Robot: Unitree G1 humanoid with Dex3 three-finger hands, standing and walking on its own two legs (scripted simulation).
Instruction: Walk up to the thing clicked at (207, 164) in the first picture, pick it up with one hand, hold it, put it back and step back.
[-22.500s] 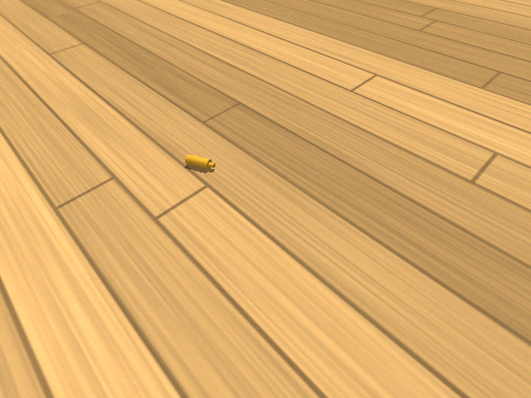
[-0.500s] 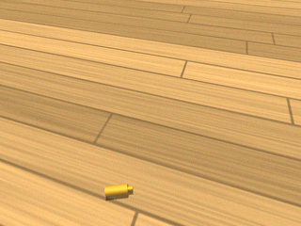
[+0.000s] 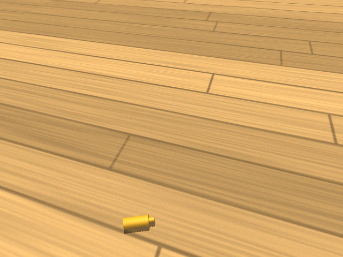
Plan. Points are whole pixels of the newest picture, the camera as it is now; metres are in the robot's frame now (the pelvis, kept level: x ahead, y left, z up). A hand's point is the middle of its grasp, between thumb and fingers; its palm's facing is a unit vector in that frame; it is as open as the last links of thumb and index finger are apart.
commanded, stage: stand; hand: left
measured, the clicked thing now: (139, 221) +0.46 +0.25 -0.75
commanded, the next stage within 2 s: walk up in 0.14 s
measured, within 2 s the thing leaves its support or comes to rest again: neither
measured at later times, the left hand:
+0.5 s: hand out of the picture +0.10 +0.30 -0.18, palm faces -0.02 -0.92 -0.38, open 7.4 cm
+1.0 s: hand out of the picture -0.04 +0.28 -0.16, palm faces -0.07 -0.91 -0.40, open 7.4 cm
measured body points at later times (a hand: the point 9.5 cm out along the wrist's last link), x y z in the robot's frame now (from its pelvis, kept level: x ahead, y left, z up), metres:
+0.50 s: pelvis -0.05 +0.03 -0.03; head +0.03 +0.05 +0.41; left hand +0.10 +0.35 -0.16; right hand +0.02 -0.30 -0.14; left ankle -0.06 +0.14 -0.75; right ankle +0.01 -0.12 -0.73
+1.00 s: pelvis -0.16 +0.03 -0.02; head -0.09 +0.01 +0.42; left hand -0.04 +0.33 -0.13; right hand -0.06 -0.29 -0.14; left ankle -0.18 +0.16 -0.68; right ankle -0.15 -0.10 -0.75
